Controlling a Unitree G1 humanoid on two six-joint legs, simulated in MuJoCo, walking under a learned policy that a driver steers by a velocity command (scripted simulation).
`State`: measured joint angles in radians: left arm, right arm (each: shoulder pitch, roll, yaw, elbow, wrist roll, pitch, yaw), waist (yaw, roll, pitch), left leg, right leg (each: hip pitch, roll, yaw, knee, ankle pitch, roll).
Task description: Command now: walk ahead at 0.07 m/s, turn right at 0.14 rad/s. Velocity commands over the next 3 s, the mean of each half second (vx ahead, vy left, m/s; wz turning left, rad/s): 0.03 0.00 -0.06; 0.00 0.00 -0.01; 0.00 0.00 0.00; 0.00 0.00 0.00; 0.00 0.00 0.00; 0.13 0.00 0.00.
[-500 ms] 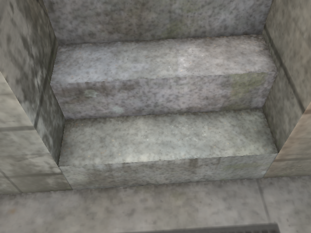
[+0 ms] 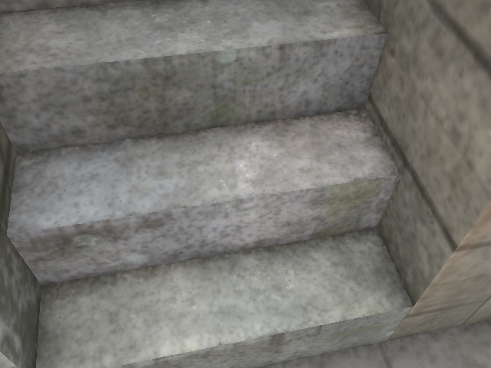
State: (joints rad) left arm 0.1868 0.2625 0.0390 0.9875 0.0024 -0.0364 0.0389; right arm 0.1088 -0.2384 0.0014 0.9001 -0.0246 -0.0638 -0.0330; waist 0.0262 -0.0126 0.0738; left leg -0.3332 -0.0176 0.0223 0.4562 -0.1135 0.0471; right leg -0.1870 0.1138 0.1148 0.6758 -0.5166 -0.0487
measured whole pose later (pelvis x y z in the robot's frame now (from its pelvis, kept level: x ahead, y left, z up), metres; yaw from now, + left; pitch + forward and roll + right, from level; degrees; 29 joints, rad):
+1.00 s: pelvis +0.04 -0.03 +0.00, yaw +1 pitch +0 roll +0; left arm 0.22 0.26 -0.03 1.00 0.02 -0.04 0.01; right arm 0.12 -0.27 0.00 1.06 -0.02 -0.02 -0.04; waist -0.01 0.00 0.02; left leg -0.28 -0.01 -0.01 0.43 -0.15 0.00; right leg -0.14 0.02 0.03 0.45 -0.31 -0.02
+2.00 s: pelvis +0.04 -0.04 +0.00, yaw +2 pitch +0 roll +0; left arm 0.27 0.24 -0.02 0.96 0.02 -0.04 0.01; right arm 0.14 -0.25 -0.02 1.09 -0.01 -0.01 -0.05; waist -0.01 0.00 0.02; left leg -0.27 0.00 -0.03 0.42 -0.15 -0.02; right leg -0.13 0.03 0.01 0.44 -0.31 -0.03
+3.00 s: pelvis +0.09 -0.01 +0.00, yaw +1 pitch +1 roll -1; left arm 0.40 0.28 0.05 0.96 0.00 -0.04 0.04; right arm 0.18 -0.26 -0.03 1.05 0.01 -0.10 0.00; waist 0.03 -0.01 -0.03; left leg -0.39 0.03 0.02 0.68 -0.38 0.03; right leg -0.03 0.02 0.03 0.35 -0.35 -0.02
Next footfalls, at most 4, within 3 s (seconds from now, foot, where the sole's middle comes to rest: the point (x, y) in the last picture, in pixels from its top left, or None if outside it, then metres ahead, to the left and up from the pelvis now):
0.16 right None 0.03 -0.13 -0.77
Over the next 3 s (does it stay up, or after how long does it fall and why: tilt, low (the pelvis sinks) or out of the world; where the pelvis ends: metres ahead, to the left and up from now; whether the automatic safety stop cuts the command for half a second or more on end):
stays up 0.09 -0.01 0.00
